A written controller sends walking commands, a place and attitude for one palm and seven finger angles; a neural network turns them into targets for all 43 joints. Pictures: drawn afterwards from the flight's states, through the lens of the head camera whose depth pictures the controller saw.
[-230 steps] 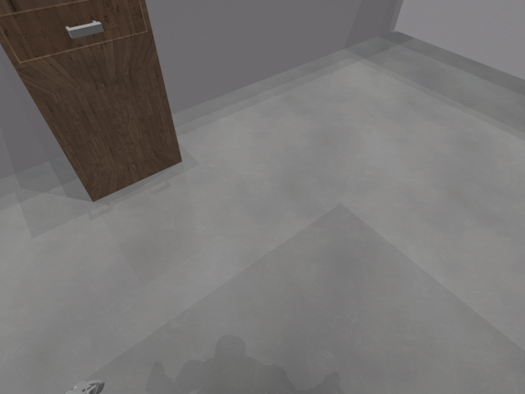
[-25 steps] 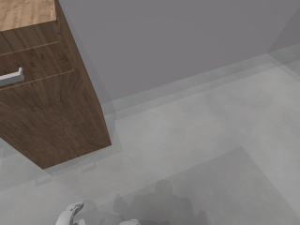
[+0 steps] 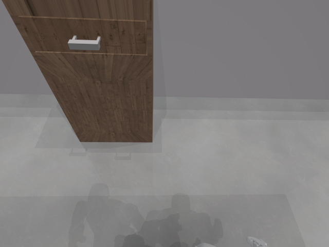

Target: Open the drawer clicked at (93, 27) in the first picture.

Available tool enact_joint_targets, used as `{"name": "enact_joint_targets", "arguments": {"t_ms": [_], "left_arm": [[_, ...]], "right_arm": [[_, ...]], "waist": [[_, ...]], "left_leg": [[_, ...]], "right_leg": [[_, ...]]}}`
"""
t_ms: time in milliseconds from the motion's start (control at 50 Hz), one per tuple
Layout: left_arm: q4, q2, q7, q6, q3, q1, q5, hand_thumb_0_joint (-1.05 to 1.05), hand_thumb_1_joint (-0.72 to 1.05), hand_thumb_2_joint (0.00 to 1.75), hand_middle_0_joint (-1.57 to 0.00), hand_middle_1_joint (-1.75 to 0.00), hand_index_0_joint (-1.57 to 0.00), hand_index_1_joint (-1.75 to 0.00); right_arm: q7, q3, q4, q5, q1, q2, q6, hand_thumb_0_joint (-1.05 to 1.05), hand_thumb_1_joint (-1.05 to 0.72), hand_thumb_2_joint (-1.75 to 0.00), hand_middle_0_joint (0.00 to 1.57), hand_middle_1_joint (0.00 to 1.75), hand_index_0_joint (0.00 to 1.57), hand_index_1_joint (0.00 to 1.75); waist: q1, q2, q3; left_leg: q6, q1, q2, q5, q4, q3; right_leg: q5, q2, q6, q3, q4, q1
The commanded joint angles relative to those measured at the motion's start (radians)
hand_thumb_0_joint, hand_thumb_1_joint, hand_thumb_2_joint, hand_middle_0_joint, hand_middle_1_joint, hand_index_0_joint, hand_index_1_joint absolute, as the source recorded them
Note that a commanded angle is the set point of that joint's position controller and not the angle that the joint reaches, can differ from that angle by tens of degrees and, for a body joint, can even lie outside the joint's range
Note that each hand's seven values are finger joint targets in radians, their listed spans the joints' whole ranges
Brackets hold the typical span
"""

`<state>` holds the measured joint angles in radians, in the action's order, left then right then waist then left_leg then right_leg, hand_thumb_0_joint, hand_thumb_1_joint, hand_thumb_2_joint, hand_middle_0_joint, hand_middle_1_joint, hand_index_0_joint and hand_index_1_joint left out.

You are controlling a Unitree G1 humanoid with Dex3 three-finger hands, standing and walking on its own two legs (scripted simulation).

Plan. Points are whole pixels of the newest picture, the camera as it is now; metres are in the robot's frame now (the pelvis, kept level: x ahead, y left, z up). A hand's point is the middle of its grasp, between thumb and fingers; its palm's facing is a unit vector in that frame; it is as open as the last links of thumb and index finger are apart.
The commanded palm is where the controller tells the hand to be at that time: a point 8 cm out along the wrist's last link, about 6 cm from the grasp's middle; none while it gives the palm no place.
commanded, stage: turn to face it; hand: left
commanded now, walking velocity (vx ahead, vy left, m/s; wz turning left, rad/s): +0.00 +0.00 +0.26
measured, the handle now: (85, 41) +0.78 +0.39 +0.03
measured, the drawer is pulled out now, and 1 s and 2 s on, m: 0.00 0.00 0.00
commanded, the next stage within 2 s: take the last steps up to it in 0.02 s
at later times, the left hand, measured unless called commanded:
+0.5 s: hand out of the picture -0.03 +0.16 -0.14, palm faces +0.22 -0.95 -0.22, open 7.4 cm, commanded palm none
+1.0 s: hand (67, 219) +0.19 +0.29 -0.16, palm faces +0.16 -0.97 -0.19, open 7.4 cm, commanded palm none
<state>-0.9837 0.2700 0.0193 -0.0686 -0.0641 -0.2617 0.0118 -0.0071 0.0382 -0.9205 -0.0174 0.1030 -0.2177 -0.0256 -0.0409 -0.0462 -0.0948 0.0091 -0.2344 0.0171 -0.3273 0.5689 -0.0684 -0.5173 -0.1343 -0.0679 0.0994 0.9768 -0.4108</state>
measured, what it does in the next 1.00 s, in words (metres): walks ahead: right foot, then left foot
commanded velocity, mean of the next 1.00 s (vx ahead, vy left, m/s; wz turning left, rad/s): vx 0.26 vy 0.04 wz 0.06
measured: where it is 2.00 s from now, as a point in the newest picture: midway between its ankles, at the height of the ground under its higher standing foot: (143, 237)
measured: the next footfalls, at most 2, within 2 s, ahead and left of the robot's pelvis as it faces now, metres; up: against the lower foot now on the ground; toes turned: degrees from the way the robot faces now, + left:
right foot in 0.20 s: +0.06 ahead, -0.12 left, +0.00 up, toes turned -3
left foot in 0.68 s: +0.10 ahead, +0.18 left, +0.00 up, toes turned +19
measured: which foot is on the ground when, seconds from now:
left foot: down 0.00-0.22, up 0.24-0.66, down 0.68-1.00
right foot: up 0.00-0.18, down 0.20-0.68, up 0.70-1.00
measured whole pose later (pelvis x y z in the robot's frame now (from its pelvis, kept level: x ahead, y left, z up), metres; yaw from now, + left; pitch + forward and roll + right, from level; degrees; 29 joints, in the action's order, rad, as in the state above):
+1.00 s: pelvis +0.14 +0.10 +0.01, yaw +7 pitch -1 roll +1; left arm -1.04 0.18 -0.01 0.00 -0.06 -0.18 0.02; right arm 0.02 0.02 -1.13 -0.02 0.38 -0.11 0.06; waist 0.01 -0.03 -0.04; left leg 0.05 -0.02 -0.02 -0.28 0.31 -0.20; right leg -0.23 -0.12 -0.02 0.10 0.92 -0.55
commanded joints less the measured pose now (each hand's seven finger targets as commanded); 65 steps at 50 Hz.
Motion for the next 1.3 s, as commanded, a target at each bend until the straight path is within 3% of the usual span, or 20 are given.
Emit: {"name": "enact_joint_targets", "arguments": {"t_ms": [0,100,160,200,240,280,320,500,600,640,660,700,800,1040,1100,1120,1140,1160,1220,1280], "left_arm": [[0.086,0.046,-0.008,0.035,-0.011,0.026,-0.002,0.0,0.9,0.9,-0.2,-0.3,-0.2,-0.3],[0.079,0.025,-0.003,0.045,0.001,0.001,-0.004,0.0,0.9,0.9,-0.2,-0.3,-0.2,-0.3],[0.036,0.031,-0.006,0.069,-0.002,-0.111,0.005,0.0,0.9,0.9,-0.2,-0.3,-0.2,-0.3],[0.035,0.192,0.0,0.084,-0.033,-0.171,0.026,0.0,0.9,0.9,-0.2,-0.3,-0.2,-0.3],[0.045,0.157,0.004,0.093,-0.029,-0.127,0.014,0.0,0.9,0.9,-0.2,-0.3,-0.2,-0.3],[0.056,0.104,0.005,0.109,-0.017,-0.04,0.014,0.0,0.9,0.9,-0.2,-0.3,-0.2,-0.3],[0.047,0.068,0.005,0.123,-0.01,-0.062,0.013,0.0,0.9,0.9,-0.2,-0.3,-0.2,-0.3],[-0.059,0.064,0.004,0.136,-0.009,-0.205,0.024,0.0,0.9,0.9,-0.2,-0.3,-0.2,-0.3],[-0.08,0.082,0.0,0.117,-0.022,-0.159,0.022,0.0,0.9,0.9,-0.2,-0.3,-0.2,-0.3],[-0.081,0.022,-0.006,0.106,-0.011,-0.159,0.016,0.0,0.9,0.9,-0.2,-0.3,-0.2,-0.3],[-0.056,-0.049,-0.013,0.101,0.002,-0.149,0.008,0.0,0.9,0.9,-0.2,-0.3,-0.2,-0.3],[0.002,-0.071,-0.007,0.1,0.012,-0.028,0.016,0.0,0.9,0.9,-0.2,-0.3,-0.2,-0.3],[-0.065,-0.076,-0.031,0.09,0.003,-0.073,0.019,0.0,0.9,0.9,-0.2,-0.3,-0.2,-0.3],[0.032,-0.082,-0.028,0.087,0.011,0.179,0.011,0.0,0.9,0.9,-0.2,-0.3,-0.2,-0.3],[-0.017,-0.05,-0.024,0.104,0.003,0.005,0.013,0.0,0.9,0.9,-0.2,-0.3,-0.2,-0.3],[-0.055,-0.006,-0.019,0.117,-0.011,-0.11,0.017,0.0,0.9,0.9,-0.2,-0.3,-0.2,-0.3],[-0.085,0.089,-0.007,0.13,-0.035,-0.227,0.019,0.0,0.9,0.9,-0.2,-0.3,-0.2,-0.3],[-0.097,0.148,-0.008,0.128,-0.041,-0.278,0.001,0.0,0.9,0.9,-0.2,-0.3,-0.2,-0.3],[-0.025,0.031,0.013,0.116,-0.007,-0.018,-0.001,0.0,0.9,0.9,-0.2,-0.3,-0.2,-0.3],[0.002,0.003,0.024,0.106,0.011,0.111,0.01,0.0,0.9,0.9,-0.2,-0.3,-0.2,-0.3]], "right_arm": [[0.025,0.047,0.032,-0.003,0.022,-0.197,0.015,0.0,-0.9,-0.9,0.2,0.3,0.2,0.3],[0.022,0.05,0.018,-0.005,0.022,-0.195,0.009,0.0,-0.9,-0.9,0.2,0.3,0.2,0.3],[0.015,0.042,0.011,0.002,0.008,-0.159,0.008,0.0,-0.9,-0.9,0.2,0.3,0.2,0.3],[0.001,0.026,0.055,0.008,0.003,-0.057,0.009,0.0,-0.9,-0.9,0.2,0.3,0.2,0.3],[-0.01,0.05,0.044,-0.006,-0.031,-0.125,-0.007,0.0,-0.9,-0.9,0.2,0.3,0.2,0.3],[-0.027,0.052,-0.006,-0.014,0.052,-0.107,-0.004,0.0,-0.9,-0.9,0.2,0.3,0.2,0.3],[-0.034,0.045,-0.03,-0.015,0.087,-0.073,-0.004,0.0,-0.9,-0.9,0.2,0.3,0.2,0.3],[-0.044,0.031,-0.015,-0.006,0.014,-0.022,0.015,0.0,-0.9,-0.9,0.2,0.3,0.2,0.3],[-0.037,0.025,-0.052,-0.002,0.131,-0.009,0.043,0.0,-0.9,-0.9,0.2,0.3,0.2,0.3],[-0.016,0.037,-0.113,-0.004,0.305,-0.073,0.061,0.0,-0.9,-0.9,0.2,0.3,0.2,0.3],[-0.001,0.062,-0.143,-0.015,0.415,-0.168,0.069,0.0,-0.9,-0.9,0.2,0.3,0.2,0.3],[0.024,0.056,-0.169,-0.015,0.463,-0.191,0.065,0.0,-0.9,-0.9,0.2,0.3,0.2,0.3],[0.034,0.014,-0.131,-0.003,0.274,-0.04,0.102,0.0,-0.9,-0.9,0.2,0.3,0.2,0.3],[0.041,0.018,-0.22,-0.013,0.388,-0.034,0.097,0.0,-0.9,-0.9,0.2,0.3,0.2,0.3],[0.041,0.017,-0.224,-0.004,0.359,-0.051,0.091,0.0,-0.9,-0.9,0.2,0.3,0.2,0.3],[0.037,0.017,-0.217,0.006,0.349,-0.042,0.095,0.0,-0.9,-0.9,0.2,0.3,0.2,0.3],[0.031,0.014,-0.198,0.017,0.376,-0.001,0.1,0.0,-0.9,-0.9,0.2,0.3,0.2,0.3],[0.033,0.012,-0.179,0.021,0.384,0.005,0.096,0.0,-0.9,-0.9,0.2,0.3,0.2,0.3],[0.034,0.007,-0.164,0.009,0.268,0.034,0.058,0.0,-0.9,-0.9,0.2,0.3,0.2,0.3],[0.035,-0.003,-0.201,0.014,0.358,0.079,0.009,0.0,-0.9,-0.9,0.2,0.3,0.2,0.3]], "waist": [[0.049,0.219,0.102],[0.047,0.209,0.123],[-0.009,0.149,0.144],[-0.05,-0.287,0.066],[-0.033,-0.212,-0.044],[0.032,-0.072,-0.02],[0.027,-0.088,0.011],[-0.027,-0.126,-0.014],[0.027,-0.124,0.012],[0.098,0.09,0.068],[0.138,0.355,0.086],[0.15,0.34,0.054],[0.041,0.121,-0.004],[0.079,0.128,-0.05],[-0.009,0.098,0.045],[-0.057,0.058,0.121],[-0.082,-0.118,0.229],[-0.067,-0.16,0.277],[0.008,0.025,0.08],[0.091,-0.022,0.086]], "left_leg": [[0.148,0.118,0.229,0.667,-0.192,0.169],[0.149,0.112,0.225,0.594,-0.18,0.214],[0.084,-0.02,0.148,0.214,-0.086,0.183],[-0.024,-0.386,-0.053,-0.283,0.317,0.033],[-0.008,-0.384,0.017,-0.148,0.551,0.151],[-0.021,-0.368,0.049,0.003,0.602,0.126],[-0.04,-0.346,0.051,0.081,0.581,0.085],[-0.049,-0.33,0.087,0.068,0.244,-0.005],[-0.019,-0.016,0.038,0.041,-0.021,-0.096],[-0.014,0.26,0.065,-0.003,-0.154,-0.056],[0.058,0.337,0.29,-0.151,-0.282,0.271],[0.142,0.276,0.414,-0.224,-0.413,0.448],[0.133,0.098,0.278,0.144,-0.419,0.135],[0.135,0.233,0.275,0.625,-0.297,0.005],[0.092,0.209,0.238,0.801,-0.07,-0.037],[0.057,0.095,0.194,0.722,0.099,-0.062],[0.008,-0.137,0.082,0.336,0.377,-0.129],[-0.012,-0.239,-0.011,-0.265,0.65,-0.078],[-0.008,-0.219,0.086,-0.141,0.67,0.085],[-0.039,-0.048,0.078,-0.098,0.413,0.055]], "right_leg": [[0.051,0.025,-0.014,-0.036,0.008,-0.052],[0.09,0.072,-0.004,-0.016,-0.234,0.065],[0.276,0.075,0.002,-0.002,-0.526,0.295],[0.073,-0.306,0.145,-0.481,-0.79,0.418],[-0.242,-0.326,0.181,-0.549,-0.903,0.164],[-0.099,-0.253,0.145,-0.343,-0.854,0.167],[0.06,-0.191,0.12,-0.196,-0.825,0.201],[0.103,-0.221,0.163,-0.117,-0.848,0.297],[0.06,-0.177,0.145,-0.035,-0.739,0.163],[0.066,-0.089,0.1,0.047,-0.494,0.023],[-0.021,0.027,0.056,0.127,-0.197,-0.148],[-0.053,0.033,0.076,-0.016,0.147,-0.301],[0.24,-0.023,0.058,-0.05,0.157,-0.186],[0.285,0.046,0.078,0.021,-0.287,-0.116],[0.358,0.115,0.104,0.072,-0.431,0.158],[0.473,0.077,0.126,0.021,-0.465,0.373],[0.724,-0.165,0.222,-0.273,-0.478,0.607],[0.928,-0.337,0.354,-0.475,-0.585,0.634],[0.736,-0.249,0.299,-0.31,-0.682,0.222],[0.804,-0.161,0.235,-0.097,-0.677,0.047]]}}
